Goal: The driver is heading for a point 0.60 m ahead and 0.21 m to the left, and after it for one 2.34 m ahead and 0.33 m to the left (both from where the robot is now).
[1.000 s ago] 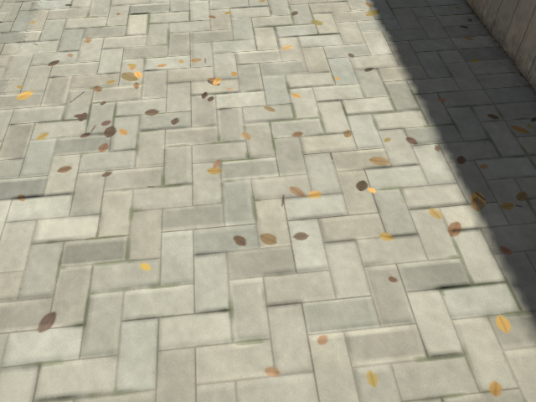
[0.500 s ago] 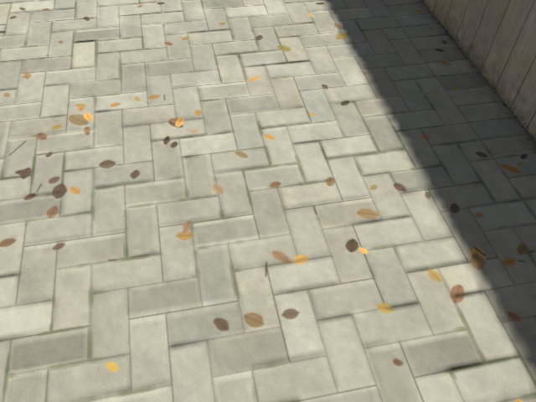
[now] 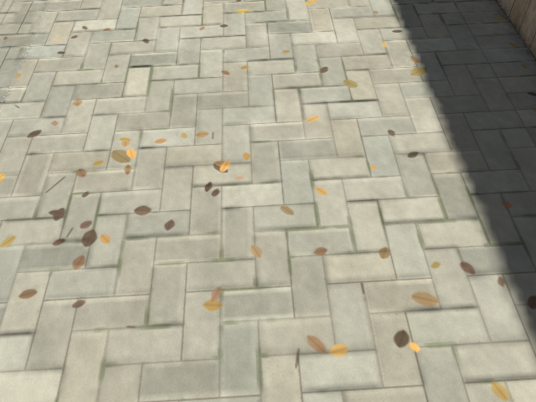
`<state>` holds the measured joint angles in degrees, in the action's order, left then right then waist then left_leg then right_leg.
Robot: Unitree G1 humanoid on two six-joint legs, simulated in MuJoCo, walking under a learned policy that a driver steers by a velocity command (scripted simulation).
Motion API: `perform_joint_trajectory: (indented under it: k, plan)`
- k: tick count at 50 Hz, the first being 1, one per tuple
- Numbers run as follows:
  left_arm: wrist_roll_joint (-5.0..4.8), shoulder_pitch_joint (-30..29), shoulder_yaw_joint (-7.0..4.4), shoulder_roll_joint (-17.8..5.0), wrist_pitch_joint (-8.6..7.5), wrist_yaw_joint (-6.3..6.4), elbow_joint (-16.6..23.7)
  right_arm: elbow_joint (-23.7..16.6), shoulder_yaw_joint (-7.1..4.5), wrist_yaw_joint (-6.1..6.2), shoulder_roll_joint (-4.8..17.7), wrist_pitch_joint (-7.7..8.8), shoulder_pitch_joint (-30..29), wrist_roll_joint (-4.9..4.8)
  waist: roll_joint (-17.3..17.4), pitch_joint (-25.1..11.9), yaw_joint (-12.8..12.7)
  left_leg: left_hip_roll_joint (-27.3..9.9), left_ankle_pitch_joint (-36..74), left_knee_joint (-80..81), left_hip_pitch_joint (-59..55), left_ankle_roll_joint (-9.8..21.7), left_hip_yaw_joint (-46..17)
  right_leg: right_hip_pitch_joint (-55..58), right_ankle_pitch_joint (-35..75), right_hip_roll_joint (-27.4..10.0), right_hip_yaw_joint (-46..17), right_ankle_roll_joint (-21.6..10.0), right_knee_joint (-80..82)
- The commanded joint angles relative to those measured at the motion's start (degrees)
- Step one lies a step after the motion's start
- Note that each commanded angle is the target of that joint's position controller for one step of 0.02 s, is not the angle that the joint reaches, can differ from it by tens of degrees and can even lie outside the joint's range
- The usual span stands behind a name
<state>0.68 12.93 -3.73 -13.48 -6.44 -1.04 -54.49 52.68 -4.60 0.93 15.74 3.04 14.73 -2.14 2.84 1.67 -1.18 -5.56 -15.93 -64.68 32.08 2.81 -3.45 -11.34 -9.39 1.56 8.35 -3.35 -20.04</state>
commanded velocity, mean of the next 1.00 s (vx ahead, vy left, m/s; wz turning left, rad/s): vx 0.19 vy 0.00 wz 0.51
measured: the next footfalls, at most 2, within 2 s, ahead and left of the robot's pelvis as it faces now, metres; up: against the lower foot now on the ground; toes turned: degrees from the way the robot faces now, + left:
left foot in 0.32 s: +0.32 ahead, +0.15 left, +0.00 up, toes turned +13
right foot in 0.84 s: +0.40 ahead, -0.05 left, +0.00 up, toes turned +34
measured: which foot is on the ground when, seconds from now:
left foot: up 0.00-0.30, down 0.32-0.84, up 0.86-1.00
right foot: down 0.00-0.30, up 0.32-0.82, down 0.84-1.00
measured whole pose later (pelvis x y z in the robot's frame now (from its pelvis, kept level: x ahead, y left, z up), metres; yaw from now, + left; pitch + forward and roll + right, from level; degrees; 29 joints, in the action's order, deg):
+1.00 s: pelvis +0.30 +0.03 +0.00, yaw +32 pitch +2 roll +1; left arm 0.1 12.3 -3.6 -15.3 -1.6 1.4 -45.9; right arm 38.0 -4.8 0.9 18.5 -1.6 11.0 -0.2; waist 2.1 -0.7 -1.7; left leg 5.5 -23.1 -57.4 28.7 -1.6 -6.2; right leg -14.8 -13.3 -0.6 -2.9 -0.4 -25.6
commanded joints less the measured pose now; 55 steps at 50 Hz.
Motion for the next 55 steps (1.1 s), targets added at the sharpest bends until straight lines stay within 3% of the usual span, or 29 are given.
perform_joint_trajectory:
  k: [1,5,7,10,12,14,15,16,17,18,19,20,21,22,24,27,33,38,40,41,42,43,44,45,46,48,51,54,55]
  plan:
    - [0.30,-1.73,-1.52,-7.01,-1.08,0.83,2.28,-3.05,-0.89,0.09,1.84,-0.99,1.93,0.37,-6.22,0.17,1.75,-3.45,6.80,2.37,6.19,-0.60,-3.50,2.20,9.07,-16.73,-9.82,-7.22,13.39]
    - [0.30,-0.60,-1.79,-8.26,-0.45,1.91,1.92,-5.27,-0.66,-1.07,1.27,-0.46,-3.73,0.80,-5.47,1.52,0.57,-2.54,17.46,14.81,7.60,-1.23,-1.23,4.59,12.77,-15.20,-2.65,-5.91,13.93]
    - [0.07,-0.57,-1.87,-9.04,0.20,2.56,2.12,-7.29,-0.08,-1.86,0.36,-0.23,-8.59,1.45,-4.70,3.43,-0.59,-1.35,20.29,21.62,5.57,-1.26,2.77,4.36,21.18,-14.59,1.38,-5.11,12.38]
    - [-0.76,2.03,-2.23,-10.57,1.90,3.36,1.55,-10.15,0.16,-3.14,0.15,-0.41,-12.20,1.81,-5.35,2.62,-1.72,0.79,18.73,26.58,4.06,-0.83,6.68,9.45,32.34,-15.93,3.83,-4.55,6.64]
    - [-1.67,1.24,-2.71,-12.01,3.02,3.72,2.04,-11.35,-0.53,-3.87,1.93,-0.78,-10.66,1.73,-7.25,0.51,-0.04,3.06,13.46,28.13,1.19,0.68,8.14,13.07,41.38,-16.99,4.19,-3.56,1.12]
    - [-2.48,-1.16,-3.24,-13.22,3.96,4.13,3.24,-10.61,-2.06,-4.27,5.34,-0.83,-3.36,1.56,-8.32,-3.73,4.31,6.55,9.34,30.39,-7.20,3.01,9.65,14.06,48.99,-16.67,4.20,-1.84,-10.22]
    - [-2.62,-2.40,-3.05,-12.66,4.20,4.03,3.87,-8.98,-3.53,-3.77,8.24,-0.58,3.64,1.48,-6.44,-7.29,8.13,8.52,15.41,36.48,-16.81,4.84,9.34,11.49,43.68,-14.22,4.96,0.42,-20.95]
    - [-0.97,0.07,-2.19,-10.15,3.76,3.55,4.66,-8.82,-4.93,-2.27,13.15,-0.73,6.68,1.85,1.73,-11.44,8.44,1.83,37.00,37.02,-30.44,7.76,-0.80,-0.15,20.97,-10.34,5.11,4.23,-37.10]
    - [1.68,7.31,-0.22,-3.35,2.95,2.52,6.24,-10.76,-5.01,-1.60,17.78,-0.88,2.84,3.08,12.95,-17.96,0.29,-12.95,60.34,32.74,-48.01,19.77,-25.39,-21.88,-32.06,0.72,-0.40,8.10,-58.43]
    - [-0.23,5.53,-0.62,-7.56,1.93,1.61,6.14,-12.66,-4.16,-2.27,14.99,-0.81,4.55,3.22,5.29,-28.46,4.63,-16.20,50.14,38.43,-48.84,23.30,-33.42,-23.72,-32.57,0.91,-13.09,7.10,-64.10]
    - [-2.25,-0.43,-1.21,-9.23,1.85,1.51,7.91,-13.66,-3.44,-2.51,12.17,-0.59,1.04,2.77,1.47,-21.87,4.99,-13.25,41.30,40.97,-43.41,20.42,-26.90,-27.05,-26.68,-1.27,-13.87,5.74,-62.74]
    - [-1.90,-2.68,-1.22,-8.98,2.22,2.16,8.18,-13.82,-2.87,-2.34,9.84,-0.61,-2.71,1.50,-2.43,-14.36,3.32,-10.10,33.60,42.90,-35.01,16.99,-21.38,-28.17,-21.37,-3.48,-12.97,5.54,-58.00]
    - [-0.85,-3.27,-1.56,-9.54,3.00,2.99,7.78,-14.36,-2.35,-1.95,8.10,-0.87,-5.34,1.19,-3.30,-10.32,1.87,-8.05,28.86,44.58,-27.27,14.93,-18.40,-26.32,-18.16,-5.12,-13.02,5.63,-53.90]
    - [-0.51,-2.69,-1.97,-10.22,3.97,3.34,7.99,-14.82,-2.14,-1.63,7.55,-1.11,-6.57,1.78,-1.90,-9.04,0.22,-6.59,26.19,45.93,-21.45,14.00,-16.96,-22.55,-16.33,-5.80,-13.46,5.41,-51.06]
    - [-0.15,-1.61,-1.99,-9.10,5.08,3.66,8.31,-15.49,-2.38,-1.24,8.53,-1.22,-6.74,2.80,0.32,-9.02,-0.80,-4.68,27.27,46.90,-16.68,13.57,-15.29,-19.16,-14.12,-4.70,-12.80,5.76,-47.24]
    - [0.18,-2.91,-1.67,-7.99,5.55,4.28,9.11,-15.91,-2.88,-0.17,10.13,-1.56,-5.31,2.20,1.12,-10.49,-0.25,-3.53,26.55,46.10,-17.32,12.86,-14.94,-20.42,-11.22,-3.62,-13.31,7.23,-40.51]
    - [-0.36,-8.15,-1.55,-8.13,5.72,4.27,11.41,-17.47,-2.69,1.27,10.08,-3.51,-5.83,1.87,4.37,-8.39,1.78,-0.96,3.28,46.72,-16.92,9.74,-19.88,-20.90,-6.45,-2.11,-15.14,8.51,-28.74]
    - [-0.91,-8.28,-1.53,-8.68,4.01,3.24,12.23,-18.45,-2.65,1.24,9.94,-4.47,-5.12,1.99,6.41,-8.59,2.61,-1.28,10.33,43.31,-19.86,9.60,-24.78,-15.81,-9.37,-0.25,-15.28,7.46,-19.48]
    - [-1.09,-5.37,-1.66,-8.91,3.44,2.50,11.65,-19.18,-2.35,1.30,9.58,-4.94,-6.15,1.61,6.56,-9.20,0.93,-0.68,15.90,40.66,-20.73,8.46,-25.45,-10.79,-6.95,-0.06,-14.24,6.17,-11.60]
    - [-0.93,-2.90,-1.81,-9.13,3.22,2.06,10.94,-19.48,-2.02,1.43,9.02,-5.25,-6.60,1.26,6.06,-9.31,-0.61,0.82,16.89,38.62,-19.30,6.85,-24.23,-5.41,-0.69,-0.79,-13.22,5.18,-4.04]
    - [-0.16,-1.71,-2.41,-11.51,3.23,1.93,10.86,-19.50,-1.44,1.55,7.20,-5.41,-4.65,1.33,2.28,-9.90,-0.09,3.70,10.17,34.32,-15.07,4.11,-21.30,1.09,5.04,-6.88,-17.20,3.04,-0.67]
    - [1.02,-4.53,-3.25,-16.45,3.91,2.28,11.98,-19.96,-0.81,1.36,4.61,-5.19,-0.93,1.67,-13.32,-8.91,4.26,12.42,-9.26,23.52,-6.21,0.50,-10.67,5.42,18.14,-18.53,-29.47,-3.67,0.48]
    - [2.28,-2.36,-3.00,-14.58,4.20,2.20,11.87,-20.92,-1.77,1.12,8.55,-4.35,-3.29,2.08,-19.78,-8.39,1.57,14.66,-21.43,11.83,1.08,-2.28,-5.97,4.66,17.78,-24.45,-39.32,-12.26,3.18]
    - [1.24,-3.21,-2.52,-12.61,4.15,2.29,12.79,-20.23,-2.58,0.82,11.33,-3.88,-2.94,2.27,-14.39,-7.84,1.29,11.81,-17.65,4.71,3.33,-3.19,-7.25,4.98,8.22,-23.61,-37.55,-12.45,3.26]
    - [0.18,-3.96,-2.15,-10.91,4.26,2.46,12.85,-19.15,-2.53,0.63,10.54,-3.99,-3.23,2.05,-11.19,-6.56,1.29,10.62,-12.96,3.16,4.82,-3.79,-6.61,5.14,-3.02,-19.45,-32.87,-9.36,3.51]
    - [-1.27,-2.40,-1.52,-9.73,4.25,2.65,11.94,-18.28,-1.42,0.18,6.96,-4.17,-3.40,2.22,-11.69,-3.34,0.30,9.06,-7.50,2.90,8.44,-5.05,-5.28,6.55,-17.12,-15.77,-30.49,-6.84,6.01]
    - [-0.96,0.55,-1.69,-10.82,4.15,2.71,11.20,-19.00,-0.45,-0.80,5.13,-2.47,-7.28,1.67,-12.72,-0.96,-1.77,7.04,-3.90,11.46,5.65,-5.36,1.53,5.30,-16.19,-13.55,-26.08,-6.63,8.99]
    - [-1.35,2.32,-2.16,-12.74,3.70,2.47,10.84,-19.79,0.61,-1.18,2.90,-0.69,-10.69,1.47,-13.68,-0.85,-3.28,6.29,-3.43,24.18,-3.41,-4.53,4.21,2.25,-11.08,-13.01,-22.47,-6.74,9.06]
    - [-1.51,3.13,-2.32,-13.39,3.60,2.21,10.61,-19.71,0.58,-1.32,3.16,-0.28,-10.65,1.23,-14.08,-0.80,-3.36,6.60,-3.99,27.11,-6.22,-4.09,4.84,1.27,-10.58,-13.34,-22.15,-7.13,8.87]
Velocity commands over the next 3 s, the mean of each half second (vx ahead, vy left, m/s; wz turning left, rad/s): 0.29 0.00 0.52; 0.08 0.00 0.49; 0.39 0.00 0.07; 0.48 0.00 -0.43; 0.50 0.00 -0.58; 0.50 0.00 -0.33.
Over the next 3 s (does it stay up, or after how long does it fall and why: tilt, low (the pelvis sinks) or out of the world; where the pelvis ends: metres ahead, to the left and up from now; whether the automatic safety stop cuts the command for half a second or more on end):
stays up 1.22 0.26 0.00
